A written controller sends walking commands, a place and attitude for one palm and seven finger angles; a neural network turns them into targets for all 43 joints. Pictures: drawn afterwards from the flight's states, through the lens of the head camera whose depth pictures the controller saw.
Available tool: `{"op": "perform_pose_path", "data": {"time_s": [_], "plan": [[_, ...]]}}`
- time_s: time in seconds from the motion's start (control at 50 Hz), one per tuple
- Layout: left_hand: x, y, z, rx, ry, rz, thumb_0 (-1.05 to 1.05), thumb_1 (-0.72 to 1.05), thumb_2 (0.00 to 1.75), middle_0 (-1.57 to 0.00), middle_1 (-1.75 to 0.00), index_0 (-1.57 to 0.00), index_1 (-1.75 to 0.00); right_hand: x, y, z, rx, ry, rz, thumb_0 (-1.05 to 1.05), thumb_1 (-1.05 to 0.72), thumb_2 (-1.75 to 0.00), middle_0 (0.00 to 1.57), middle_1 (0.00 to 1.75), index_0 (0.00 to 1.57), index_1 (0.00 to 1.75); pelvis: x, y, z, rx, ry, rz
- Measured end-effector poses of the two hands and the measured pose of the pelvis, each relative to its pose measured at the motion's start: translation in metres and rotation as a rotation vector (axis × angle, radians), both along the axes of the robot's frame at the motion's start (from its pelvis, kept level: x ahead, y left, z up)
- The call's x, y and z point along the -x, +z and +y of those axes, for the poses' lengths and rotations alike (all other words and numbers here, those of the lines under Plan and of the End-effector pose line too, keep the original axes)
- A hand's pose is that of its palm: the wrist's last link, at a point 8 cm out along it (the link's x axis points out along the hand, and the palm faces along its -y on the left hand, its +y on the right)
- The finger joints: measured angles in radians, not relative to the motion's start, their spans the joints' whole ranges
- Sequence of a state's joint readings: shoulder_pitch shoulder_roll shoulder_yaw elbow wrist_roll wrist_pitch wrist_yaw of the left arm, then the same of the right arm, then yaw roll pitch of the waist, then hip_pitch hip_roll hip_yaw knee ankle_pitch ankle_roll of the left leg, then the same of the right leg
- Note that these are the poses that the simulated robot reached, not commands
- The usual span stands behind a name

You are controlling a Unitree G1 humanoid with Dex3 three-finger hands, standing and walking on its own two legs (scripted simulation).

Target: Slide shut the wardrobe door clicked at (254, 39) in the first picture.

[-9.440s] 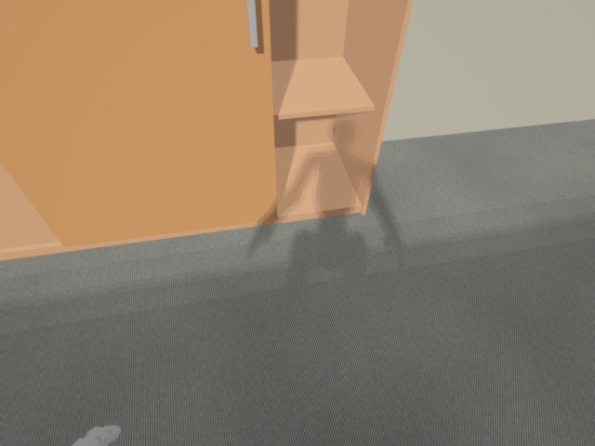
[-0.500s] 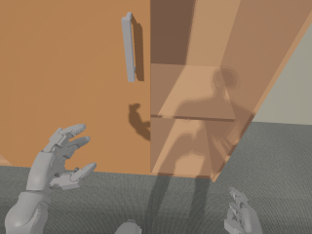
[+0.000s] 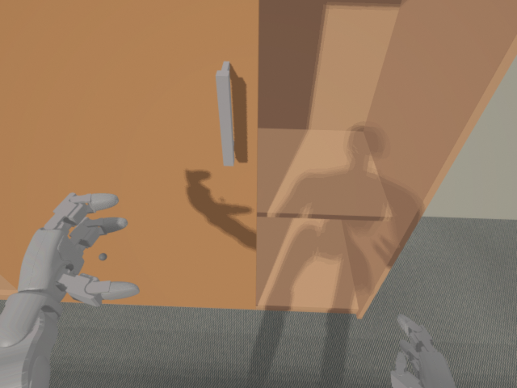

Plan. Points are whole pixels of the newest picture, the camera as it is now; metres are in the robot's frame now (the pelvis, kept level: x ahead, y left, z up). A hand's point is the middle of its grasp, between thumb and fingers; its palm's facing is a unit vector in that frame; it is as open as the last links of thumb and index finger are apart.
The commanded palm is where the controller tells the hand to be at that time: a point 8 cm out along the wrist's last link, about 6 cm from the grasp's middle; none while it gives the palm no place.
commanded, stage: raise the hand with hooked fingers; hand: left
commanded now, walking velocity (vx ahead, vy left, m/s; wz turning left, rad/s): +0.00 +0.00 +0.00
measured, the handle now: (227, 116) +0.53 +0.11 +0.17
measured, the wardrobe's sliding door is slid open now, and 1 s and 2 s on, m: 0.40 0.40 0.40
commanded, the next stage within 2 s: move the hooked fingers beside the handle in 0.94 s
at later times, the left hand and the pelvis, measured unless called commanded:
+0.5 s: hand (58, 199) +0.27 +0.28 +0.20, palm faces +0.14 -0.99 -0.08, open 14.0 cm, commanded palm +0.23 +0.31 +0.20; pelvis +0.00 -0.01 +0.02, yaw +0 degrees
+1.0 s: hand (87, 199) +0.28 +0.25 +0.19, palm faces +0.11 -0.99 -0.07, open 14.0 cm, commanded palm +0.25 +0.30 +0.20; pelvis +0.01 -0.02 +0.02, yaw +0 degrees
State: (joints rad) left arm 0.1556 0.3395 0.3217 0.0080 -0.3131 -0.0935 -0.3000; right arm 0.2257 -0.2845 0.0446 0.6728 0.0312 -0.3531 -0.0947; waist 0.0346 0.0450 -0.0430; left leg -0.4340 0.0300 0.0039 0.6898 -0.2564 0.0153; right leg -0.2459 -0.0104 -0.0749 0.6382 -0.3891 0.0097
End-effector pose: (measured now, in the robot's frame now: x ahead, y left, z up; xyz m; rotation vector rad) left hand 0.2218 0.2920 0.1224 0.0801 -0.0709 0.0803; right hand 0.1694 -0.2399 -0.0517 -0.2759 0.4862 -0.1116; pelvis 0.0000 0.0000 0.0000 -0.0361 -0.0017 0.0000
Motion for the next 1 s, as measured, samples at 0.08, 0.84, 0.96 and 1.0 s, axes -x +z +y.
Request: {"op": "perform_pose_path", "data": {"time_s": [0.08, 0.84, 0.96, 1.0], "plan": [[-0.005, 0.02, 0.011, -0.001, 0.021, -0.03, -0.01, -0.35, 0.37, -0.29, -1.1, -0.29, -1.1, -0.013, 0.009, 0.016, -0.026, 0.035, -0.04, 0.01, -0.9, -0.9, 0.2, 0.3, 0.21, 0.3, 0.0, 0.004, 0.001, -0.002, 0.001, -0.021], [-0.027, 0.075, 0.014, 0.008, 0.059, -0.051, -0.01, -0.5, 0.3, -0.3, -1.2, -0.31, -1.2, 0.001, 0.005, -0.017, -0.05, -0.024, 0.027, 0.02, -0.9, -0.9, 0.2, 0.3, 0.21, 0.3, -0.004, 0.017, -0.022, -0.019, -0.005, -0.077], [-0.035, 0.075, 0.014, 0.006, 0.039, 0.004, -0.01, -0.5, 0.3, -0.3, -1.2, -0.3, -1.2, -0.007, 0.003, -0.014, -0.07, -0.015, 0.021, 0.02, -0.9, -0.9, 0.2, 0.3, 0.21, 0.3, -0.005, 0.017, -0.024, -0.022, 0.0, -0.07], [-0.036, 0.072, 0.011, 0.009, 0.027, 0.027, -0.01, -0.5, 0.3, -0.3, -1.2, -0.3, -1.2, -0.009, 0.003, -0.013, -0.075, -0.013, 0.019, 0.02, -0.9, -0.9, 0.2, 0.3, 0.21, 0.3, -0.006, 0.017, -0.024, -0.023, -0.002, -0.065]]}}
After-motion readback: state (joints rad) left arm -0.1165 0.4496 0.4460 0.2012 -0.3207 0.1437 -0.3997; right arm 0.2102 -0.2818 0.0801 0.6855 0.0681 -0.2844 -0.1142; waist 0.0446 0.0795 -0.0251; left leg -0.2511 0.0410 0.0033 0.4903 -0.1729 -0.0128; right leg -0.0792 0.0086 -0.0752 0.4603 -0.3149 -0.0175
